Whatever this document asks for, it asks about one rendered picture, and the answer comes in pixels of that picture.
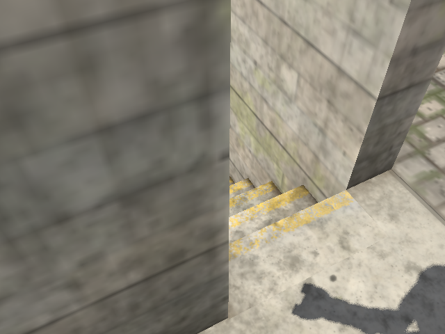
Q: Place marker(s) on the stairs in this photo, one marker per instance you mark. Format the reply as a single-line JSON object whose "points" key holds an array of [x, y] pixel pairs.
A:
{"points": [[251, 209]]}

